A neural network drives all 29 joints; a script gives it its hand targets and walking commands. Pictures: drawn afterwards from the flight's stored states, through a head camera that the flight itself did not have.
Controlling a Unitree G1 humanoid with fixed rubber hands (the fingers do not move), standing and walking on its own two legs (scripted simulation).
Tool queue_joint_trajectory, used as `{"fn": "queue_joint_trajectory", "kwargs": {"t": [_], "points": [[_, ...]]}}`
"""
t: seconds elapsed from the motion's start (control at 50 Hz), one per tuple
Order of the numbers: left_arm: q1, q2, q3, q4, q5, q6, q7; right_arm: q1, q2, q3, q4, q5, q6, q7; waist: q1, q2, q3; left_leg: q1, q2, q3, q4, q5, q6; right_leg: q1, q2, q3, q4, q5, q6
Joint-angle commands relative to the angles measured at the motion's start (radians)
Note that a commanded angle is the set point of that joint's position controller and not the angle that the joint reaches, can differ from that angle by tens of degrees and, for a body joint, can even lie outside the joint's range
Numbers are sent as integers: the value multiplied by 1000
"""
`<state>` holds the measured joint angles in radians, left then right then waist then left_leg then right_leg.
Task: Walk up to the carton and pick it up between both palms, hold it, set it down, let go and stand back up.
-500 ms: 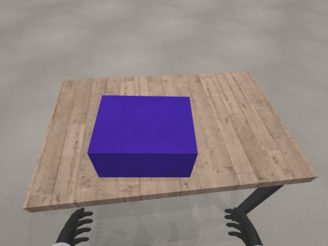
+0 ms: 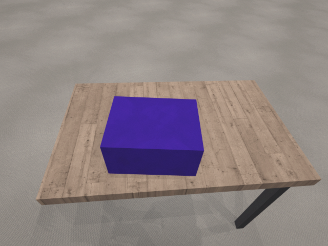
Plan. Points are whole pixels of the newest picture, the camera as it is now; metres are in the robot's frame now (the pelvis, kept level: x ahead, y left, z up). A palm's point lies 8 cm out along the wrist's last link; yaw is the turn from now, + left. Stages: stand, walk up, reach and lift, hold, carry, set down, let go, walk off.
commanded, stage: stand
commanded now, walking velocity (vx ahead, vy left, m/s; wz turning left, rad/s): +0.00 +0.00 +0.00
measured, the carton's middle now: (153, 135) +0.47 +0.03 -0.04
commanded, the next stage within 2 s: none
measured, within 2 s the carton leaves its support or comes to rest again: neither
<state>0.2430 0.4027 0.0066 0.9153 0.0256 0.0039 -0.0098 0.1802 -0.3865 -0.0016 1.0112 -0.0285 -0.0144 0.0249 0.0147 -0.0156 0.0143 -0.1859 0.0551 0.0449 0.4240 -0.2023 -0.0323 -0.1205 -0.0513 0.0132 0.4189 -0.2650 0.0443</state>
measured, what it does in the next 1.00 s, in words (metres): stands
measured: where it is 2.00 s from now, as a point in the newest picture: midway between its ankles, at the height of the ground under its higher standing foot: outside the picture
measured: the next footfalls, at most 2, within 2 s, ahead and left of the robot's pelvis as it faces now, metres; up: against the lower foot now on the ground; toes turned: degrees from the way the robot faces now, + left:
none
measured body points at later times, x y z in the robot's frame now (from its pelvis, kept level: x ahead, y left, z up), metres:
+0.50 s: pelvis +0.00 +0.00 +0.00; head -0.01 +0.00 +0.45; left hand +0.05 +0.32 -0.12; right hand +0.07 -0.31 -0.13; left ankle +0.02 +0.14 -0.74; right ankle -0.02 -0.15 -0.74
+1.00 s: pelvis +0.00 +0.00 +0.00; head +0.01 +0.00 +0.45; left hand +0.07 +0.31 -0.12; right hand +0.08 -0.31 -0.12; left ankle +0.02 +0.14 -0.74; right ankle -0.02 -0.15 -0.74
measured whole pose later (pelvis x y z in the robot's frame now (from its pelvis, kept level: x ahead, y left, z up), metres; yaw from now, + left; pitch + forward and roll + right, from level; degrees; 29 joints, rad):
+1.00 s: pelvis +0.00 +0.00 +0.00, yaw +0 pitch -1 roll +0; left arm 0.16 0.39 -0.01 1.07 0.01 -0.01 0.00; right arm 0.12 -0.36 0.01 1.11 -0.01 -0.01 0.01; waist 0.00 0.00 0.02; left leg -0.16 0.06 0.05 0.35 -0.16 -0.04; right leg -0.09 -0.05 0.01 0.34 -0.22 0.04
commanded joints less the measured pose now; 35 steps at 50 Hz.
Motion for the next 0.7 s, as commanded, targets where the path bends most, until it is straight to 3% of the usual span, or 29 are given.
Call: {"fn": "queue_joint_trajectory", "kwargs": {"t": [0.0, 0.02, 0.04, 0.06, 0.08, 0.1, 0.12, 0.16, 0.2, 0.24, 0.26, 0.28, 0.3, 0.32, 0.34, 0.36, 0.38, 0.4, 0.42, 0.44, 0.48, 0.5, 0.52, 0.54, 0.58, 0.6, 0.62, 0.64, 0.68], "points": [[-49, 204, 38, -22, -5, -27, 9, -47, -211, -36, -33, -1, -16, -5, -21, 38, 6, 41, 67, -78, -96, 48, 48, -72, -60, 30, -103, 74, -60], [-48, 179, 28, -3, -9, -28, 10, -55, -224, -35, -26, -4, -19, -10, -16, 48, 21, 11, 62, -79, -106, 15, 47, -65, -62, 43, -108, 63, -57], [-51, 213, 36, 0, 5, -29, 9, -60, -200, -27, -19, 0, -14, -11, -16, 3, 50, 8, 73, -86, -120, -39, 46, -100, -58, 34, -112, 27, -64], [-42, 184, 27, 9, -3, -26, 9, -52, -217, -29, -14, -1, -16, -11, -16, 40, 72, -1, 73, -86, -128, -71, 50, -106, -59, 35, -118, 4, -67], [-47, 182, 26, 16, -1, -24, 8, -54, -226, -33, -14, -4, -15, -8, -15, 19, 10, 5, 77, -102, -146, -108, 47, -76, -55, 26, -107, -12, -62], [-52, 185, 34, 21, -5, -23, 6, -58, -244, -35, -2, -6, -10, -8, 1, 54, 64, -26, 57, -86, -146, -127, 43, -89, -63, 46, -119, -47, -61], [-53, 200, 32, 23, -6, -24, 10, -71, -208, -32, -18, -7, -9, -7, -19, 65, 26, -12, 67, -99, -151, -125, 46, -83, -57, 41, -125, -50, -59], [-27, 204, 30, 41, -3, -28, 9, -60, -216, -32, 4, 1, -12, -4, 5, 25, -2, 0, 82, -107, -142, -87, 52, -47, -62, 41, -110, 23, -63], [-73, 195, 29, 48, 2, -31, 12, -65, -188, -25, -1, 6, -10, -7, -14, -14, -19, 14, 73, -99, -130, -26, 48, -34, -70, 29, -111, 35, -54], [-49, 195, 24, 61, -4, -30, 15, -73, -222, -32, 20, 8, -11, -13, -9, 31, -14, 58, 70, -78, -105, 18, 51, -69, -74, 53, -128, 71, -57], [-74, 200, 32, 63, -5, -31, 18, -73, -194, -28, 14, 10, -13, -14, -24, -22, 6, 52, 75, -104, -118, 39, 54, -73, -73, 54, -132, 65, -58], [-81, 169, 24, 67, -6, -27, 17, -72, -202, -31, 18, 6, -11, -18, -19, 45, -15, 39, 77, -81, -113, 47, 59, -52, -85, 56, -121, 76, -66], [-59, 187, 28, 65, -14, -32, 16, -79, -215, -28, 14, 4, -14, -14, -1, 30, -11, 24, 70, -87, -111, 43, 53, -43, -75, 57, -126, 76, -59], [-68, 191, 22, 73, -12, -32, 13, -87, -196, -24, 19, 5, -11, -15, -6, 6, -29, 64, 77, -93, -113, 75, 55, -48, -84, 52, -133, 79, -60], [-60, 197, 30, 87, -10, -31, 19, -74, -189, -32, 26, 10, -7, -17, -11, 34, -6, 64, 77, -92, -115, 92, 57, -55, -76, 60, -129, 97, -67], [-57, 179, 24, 79, -1, -29, 19, -57, -193, -21, 27, 9, -9, -18, -13, 27, -6, 26, 69, -80, -113, 87, 53, -39, -73, 48, -119, 146, -58], [-70, 199, 24, 83, -2, -32, 25, -67, -162, -15, 33, 16, -12, -17, -6, -14, 7, 38, 78, -92, -114, 117, 47, -48, -76, 45, -115, 129, -60], [-82, 198, 25, 77, -4, -32, 22, -75, -183, -17, 30, 16, -11, -15, -8, 17, -41, 62, 74, -75, -109, 114, 47, -32, -76, 45, -120, 109, -55], [-61, 186, 25, 84, -8, -27, 22, -56, -194, -23, 36, 14, -9, -13, -7, -27, 4, 50, 74, -73, -99, 120, 39, -57, -72, 36, -122, 147, -51], [-54, 171, 18, 93, -8, -27, 19, -60, -207, -31, 33, 11, -9, -17, -4, 19, -50, 77, 72, -76, -101, 126, 44, -31, -82, 44, -123, 158, -55], [-81, 199, 23, 88, -16, -34, 21, -64, -188, -26, 31, 9, -11, -15, -17, 21, -22, 62, 78, -72, -98, 122, 40, -44, -85, 50, -132, 139, -54], [-70, 189, 19, 93, -15, -28, 18, -71, -186, -19, 30, 7, -7, -20, -9, 36, -24, 50, 75, -70, -112, 110, 44, -32, -78, 39, -127, 139, -50], [-78, 197, 22, 89, -11, -31, 20, -89, -174, -20, 35, 13, -3, -22, -2, -1, -28, 71, 74, -83, -120, 137, 42, -41, -72, 40, -123, 144, -45], [-85, 181, 19, 96, -9, -24, 19, -74, -203, -22, 34, 10, -5, -23, -10, 40, -34, 52, 77, -69, -120, 133, 43, -30, -74, 38, -124, 137, -47], [-86, 192, 22, 104, -4, -32, 17, -101, -205, -30, 33, 10, -11, -23, -2, -11, -6, 74, 86, -76, -117, 145, 39, -55, -71, 23, -131, 139, -47], [-73, 176, 18, 107, -1, -35, 20, -63, -200, -27, 32, 14, -9, -23, -26, -2, 2, 74, 85, -82, -113, 126, 40, -60, -80, 30, -132, 144, -52], [-78, 180, 15, 97, -11, -34, 19, -73, -207, -32, 33, 18, -9, -23, -15, 58, -6, 69, 81, -68, -100, 138, 40, -38, -90, 45, -132, 182, -49], [-76, 188, 20, 112, -15, -33, 21, -70, -199, -26, 37, 13, -8, -22, -15, 2, -22, 75, 88, -84, -104, 138, 47, -42, -83, 38, -137, 158, -55], [-114, 185, 17, 97, -9, -34, 23, -83, -184, -25, 32, 12, -3, -20, -9, 13, -36, 75, 83, -69, -108, 130, 51, -18, -91, 45, -134, 153, -59]]}}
